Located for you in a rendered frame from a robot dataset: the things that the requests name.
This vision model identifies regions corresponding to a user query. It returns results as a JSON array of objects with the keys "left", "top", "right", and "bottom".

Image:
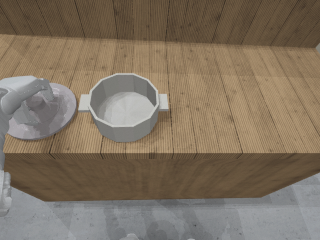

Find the robot left forearm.
[{"left": 0, "top": 85, "right": 22, "bottom": 171}]

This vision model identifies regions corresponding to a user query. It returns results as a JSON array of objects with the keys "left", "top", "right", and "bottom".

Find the robot left upper arm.
[{"left": 0, "top": 170, "right": 12, "bottom": 217}]

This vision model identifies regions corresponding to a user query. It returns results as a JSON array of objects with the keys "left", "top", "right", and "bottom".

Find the robot left shin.
[{"left": 126, "top": 234, "right": 138, "bottom": 239}]

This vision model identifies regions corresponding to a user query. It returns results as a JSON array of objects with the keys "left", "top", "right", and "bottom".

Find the robot left hand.
[{"left": 0, "top": 75, "right": 54, "bottom": 126}]

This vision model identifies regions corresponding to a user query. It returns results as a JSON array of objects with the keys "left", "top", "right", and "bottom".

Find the lid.
[{"left": 7, "top": 82, "right": 77, "bottom": 141}]

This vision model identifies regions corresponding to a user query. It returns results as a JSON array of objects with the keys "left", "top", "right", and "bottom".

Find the knob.
[{"left": 25, "top": 95, "right": 46, "bottom": 112}]

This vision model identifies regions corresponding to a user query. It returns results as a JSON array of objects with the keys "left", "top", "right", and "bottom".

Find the table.
[{"left": 0, "top": 0, "right": 320, "bottom": 202}]

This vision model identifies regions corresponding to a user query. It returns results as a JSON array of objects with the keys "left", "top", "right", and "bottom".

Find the pot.
[{"left": 78, "top": 73, "right": 169, "bottom": 143}]

